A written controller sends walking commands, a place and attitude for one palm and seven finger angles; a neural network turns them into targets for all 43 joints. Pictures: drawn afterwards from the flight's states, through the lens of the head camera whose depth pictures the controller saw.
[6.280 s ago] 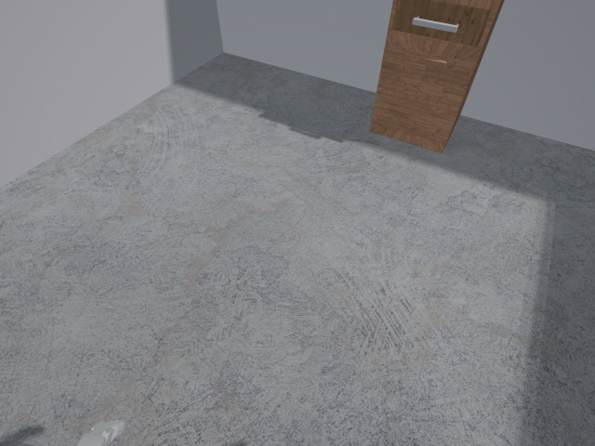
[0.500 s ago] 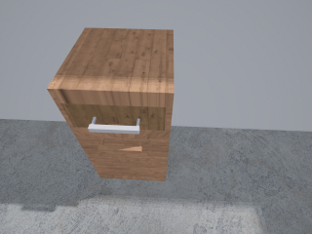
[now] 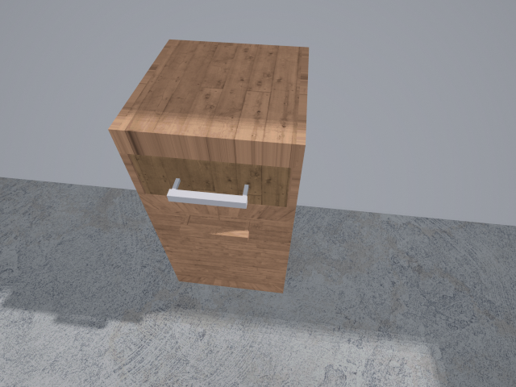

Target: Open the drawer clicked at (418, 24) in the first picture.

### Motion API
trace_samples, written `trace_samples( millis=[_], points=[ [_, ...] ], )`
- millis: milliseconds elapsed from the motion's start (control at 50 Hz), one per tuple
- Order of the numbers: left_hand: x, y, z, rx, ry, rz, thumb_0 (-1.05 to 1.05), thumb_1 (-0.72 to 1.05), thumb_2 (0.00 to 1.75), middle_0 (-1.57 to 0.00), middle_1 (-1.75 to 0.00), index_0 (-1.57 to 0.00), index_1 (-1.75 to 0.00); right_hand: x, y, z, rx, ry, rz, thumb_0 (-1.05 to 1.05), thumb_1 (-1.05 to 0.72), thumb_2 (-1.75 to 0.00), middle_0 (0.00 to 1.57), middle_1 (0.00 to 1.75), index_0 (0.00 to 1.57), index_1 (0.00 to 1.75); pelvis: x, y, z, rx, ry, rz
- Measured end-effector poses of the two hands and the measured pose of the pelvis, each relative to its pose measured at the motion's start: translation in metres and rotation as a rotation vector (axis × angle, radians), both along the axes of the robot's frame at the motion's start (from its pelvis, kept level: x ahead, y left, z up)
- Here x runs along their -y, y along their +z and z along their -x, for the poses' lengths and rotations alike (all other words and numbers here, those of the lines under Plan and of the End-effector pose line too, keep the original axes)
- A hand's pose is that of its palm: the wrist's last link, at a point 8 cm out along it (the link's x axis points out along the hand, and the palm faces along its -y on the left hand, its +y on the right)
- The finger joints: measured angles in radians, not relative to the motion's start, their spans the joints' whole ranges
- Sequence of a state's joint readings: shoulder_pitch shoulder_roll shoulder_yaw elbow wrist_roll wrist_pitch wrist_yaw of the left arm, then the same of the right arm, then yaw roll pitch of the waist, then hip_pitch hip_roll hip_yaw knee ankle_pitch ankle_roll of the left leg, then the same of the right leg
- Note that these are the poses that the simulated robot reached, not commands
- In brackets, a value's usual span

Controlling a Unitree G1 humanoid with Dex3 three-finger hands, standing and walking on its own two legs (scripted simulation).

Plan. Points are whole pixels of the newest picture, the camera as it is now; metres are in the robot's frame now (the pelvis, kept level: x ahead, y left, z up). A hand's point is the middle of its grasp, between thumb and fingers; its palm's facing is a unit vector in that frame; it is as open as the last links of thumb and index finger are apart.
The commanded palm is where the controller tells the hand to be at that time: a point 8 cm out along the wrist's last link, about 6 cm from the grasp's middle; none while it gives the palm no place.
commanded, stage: come to a stop and stand still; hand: left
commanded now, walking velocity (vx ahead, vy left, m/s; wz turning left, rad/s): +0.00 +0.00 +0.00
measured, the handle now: (209, 192) +0.55 +0.18 -0.12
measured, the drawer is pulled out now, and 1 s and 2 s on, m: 0.00 0.00 0.00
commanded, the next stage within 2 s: look again from close up in 0.40 s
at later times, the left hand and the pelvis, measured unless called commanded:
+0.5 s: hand out of the picture -0.01 +0.19 -0.17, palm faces +0.01 -0.98 -0.18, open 7.4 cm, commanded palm none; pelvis -0.01 +0.02 +0.00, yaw -1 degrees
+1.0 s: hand out of the picture -0.03 +0.20 -0.17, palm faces +0.01 -0.98 -0.19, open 7.4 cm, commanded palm none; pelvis -0.03 +0.03 +0.00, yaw -1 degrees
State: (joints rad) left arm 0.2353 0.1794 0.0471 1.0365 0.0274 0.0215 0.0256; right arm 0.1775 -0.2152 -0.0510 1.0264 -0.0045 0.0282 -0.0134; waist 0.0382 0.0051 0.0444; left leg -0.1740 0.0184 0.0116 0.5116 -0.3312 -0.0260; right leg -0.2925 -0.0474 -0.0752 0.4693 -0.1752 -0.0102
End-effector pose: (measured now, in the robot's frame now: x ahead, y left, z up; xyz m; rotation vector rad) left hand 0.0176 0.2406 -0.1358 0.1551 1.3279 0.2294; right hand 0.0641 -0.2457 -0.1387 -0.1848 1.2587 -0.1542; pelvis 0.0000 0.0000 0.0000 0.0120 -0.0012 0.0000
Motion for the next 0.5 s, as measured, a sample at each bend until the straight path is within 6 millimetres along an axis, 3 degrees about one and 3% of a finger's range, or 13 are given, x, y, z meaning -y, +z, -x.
trace_samples(
  millis=[120,260,500],
  points=[
    [-0.019,-0.011,0.027,-0.056,0.015,0.031,0.0,0.9,0.89,-0.2,-0.3,-0.2,-0.3,-0.031,0.008,0.018,0.004,0.008,0.003,0.0,-0.91,-0.9,0.19,0.3,0.2,0.3,-0.016,0.001,0.004,0.014,-0.005,0.003],
    [-0.011,-0.008,0.041,-0.112,-0.012,0.046,0.0,0.91,0.89,-0.2,-0.3,-0.2,-0.3,-0.042,-0.003,0.038,-0.054,-0.025,-0.014,0.0,-0.93,-0.9,0.2,0.3,0.2,0.3,-0.024,0.001,0.004,0.003,-0.024,-0.003],
    [0.005,-0.009,0.032,-0.107,-0.044,0.073,0.01,0.91,0.89,-0.2,-0.3,-0.2,-0.3,-0.053,-0.004,0.088,-0.162,-0.07,-0.046,0.0,-0.92,-0.9,0.2,0.3,0.2,0.3,-0.022,0.005,0.005,0.017,-0.018,0.01]
  ],
)
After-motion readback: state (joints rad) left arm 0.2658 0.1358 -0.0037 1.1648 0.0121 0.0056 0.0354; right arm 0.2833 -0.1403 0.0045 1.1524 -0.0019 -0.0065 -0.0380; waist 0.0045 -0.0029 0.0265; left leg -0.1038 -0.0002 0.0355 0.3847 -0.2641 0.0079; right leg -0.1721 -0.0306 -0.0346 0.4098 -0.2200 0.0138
